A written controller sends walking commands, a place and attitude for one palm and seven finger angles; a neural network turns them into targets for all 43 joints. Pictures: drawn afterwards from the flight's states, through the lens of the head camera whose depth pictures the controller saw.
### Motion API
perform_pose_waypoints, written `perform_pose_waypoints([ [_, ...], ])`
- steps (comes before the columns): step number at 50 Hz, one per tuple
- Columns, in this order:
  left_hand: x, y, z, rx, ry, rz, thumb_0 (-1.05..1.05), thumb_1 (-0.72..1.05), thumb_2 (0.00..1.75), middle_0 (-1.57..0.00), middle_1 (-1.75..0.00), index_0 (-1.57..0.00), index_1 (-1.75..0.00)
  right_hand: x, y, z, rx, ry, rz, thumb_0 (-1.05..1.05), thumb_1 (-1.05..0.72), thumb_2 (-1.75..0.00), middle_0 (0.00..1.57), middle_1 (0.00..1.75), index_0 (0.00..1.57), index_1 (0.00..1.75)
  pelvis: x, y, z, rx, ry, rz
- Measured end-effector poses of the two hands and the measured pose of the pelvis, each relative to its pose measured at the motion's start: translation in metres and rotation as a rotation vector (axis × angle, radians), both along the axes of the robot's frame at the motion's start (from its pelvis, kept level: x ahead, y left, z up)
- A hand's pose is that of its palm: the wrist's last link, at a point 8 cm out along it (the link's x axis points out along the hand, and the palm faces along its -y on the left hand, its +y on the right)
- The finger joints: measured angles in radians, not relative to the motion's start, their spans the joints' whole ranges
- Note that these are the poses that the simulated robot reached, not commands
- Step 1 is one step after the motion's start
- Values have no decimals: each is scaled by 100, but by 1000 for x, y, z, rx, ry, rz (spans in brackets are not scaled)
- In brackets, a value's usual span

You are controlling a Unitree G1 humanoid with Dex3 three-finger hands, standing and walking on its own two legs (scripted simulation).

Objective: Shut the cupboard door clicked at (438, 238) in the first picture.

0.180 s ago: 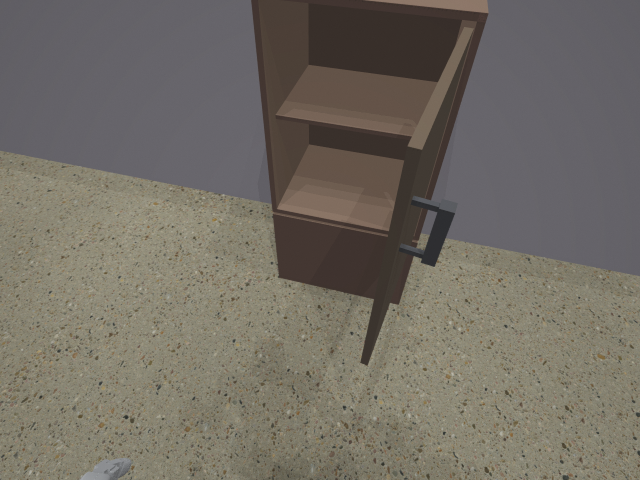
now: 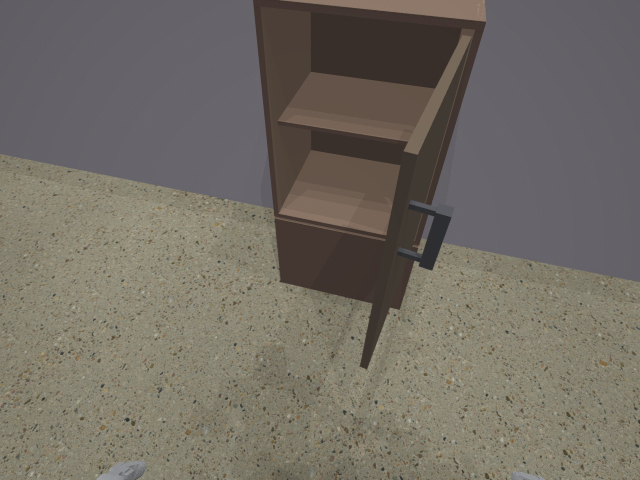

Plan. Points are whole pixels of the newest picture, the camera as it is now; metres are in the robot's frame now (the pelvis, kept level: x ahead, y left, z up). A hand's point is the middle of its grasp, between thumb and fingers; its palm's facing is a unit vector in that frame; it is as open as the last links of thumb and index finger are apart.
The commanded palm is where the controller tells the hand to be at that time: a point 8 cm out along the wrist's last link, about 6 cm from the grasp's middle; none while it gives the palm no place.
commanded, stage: stand and wait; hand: left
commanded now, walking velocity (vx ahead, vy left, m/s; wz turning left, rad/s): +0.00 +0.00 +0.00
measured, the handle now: (422, 234) +0.47 -0.13 +0.04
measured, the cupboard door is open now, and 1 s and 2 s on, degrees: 82 82 82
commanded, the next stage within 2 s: look at it before walking up in 0.64 s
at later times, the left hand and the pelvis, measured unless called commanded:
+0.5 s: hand out of the picture +0.06 +0.23 -0.15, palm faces -0.02 -0.94 -0.34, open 7.4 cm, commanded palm none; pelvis -0.01 -0.02 +0.01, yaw +0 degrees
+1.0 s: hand out of the picture +0.06 +0.22 -0.15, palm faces -0.03 -0.94 -0.33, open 7.4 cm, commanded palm none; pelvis -0.02 -0.02 +0.01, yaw +0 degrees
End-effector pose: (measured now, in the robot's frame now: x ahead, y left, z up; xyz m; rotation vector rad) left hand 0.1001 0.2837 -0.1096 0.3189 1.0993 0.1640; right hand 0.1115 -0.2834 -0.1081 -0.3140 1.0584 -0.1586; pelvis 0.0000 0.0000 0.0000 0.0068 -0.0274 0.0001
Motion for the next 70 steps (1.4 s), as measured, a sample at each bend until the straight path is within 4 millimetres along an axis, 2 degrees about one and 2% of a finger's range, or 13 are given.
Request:
perform_pose_waypoints([
  [7, -18, -9, -4, -9, 42, 18, 1, 90, 90, -20, -30, -20, -30, -7, -8, -1, -1, 29, -8, 0, -90, -90, 20, 30, 21, 30, -3, -7, 2, 1, -3, 1],
  [18, -44, -12, -6, 1, 106, 43, 1, 90, 90, -20, -30, -20, -30, -40, -27, -5, -18, 113, -46, 0, -90, -90, 20, 30, 21, 30, -8, -17, 4, -1, -9, 0],
  [33, -45, -18, -1, 7, 92, 32, 1, 90, 90, -20, -30, -20, -30, -66, -33, -9, -5, 152, -68, 0, -90, -90, 20, 30, 21, 30, -17, -23, 6, -2, -13, -5],
  [51, -47, -21, -3, -2, 99, 28, 0, 90, 90, -20, -30, -20, -30, -71, -32, -8, -6, 164, -72, 0, -90, -90, 20, 30, 21, 30, -19, -24, 7, -2, -7, -6],
  [70, -44, -15, -4, 2, 116, 33, 1, 90, 90, -20, -30, -20, -30, -56, -29, -6, -9, 150, -67, 0, -90, -90, 20, 30, 21, 30, -12, -21, 7, -3, -1, -11],
])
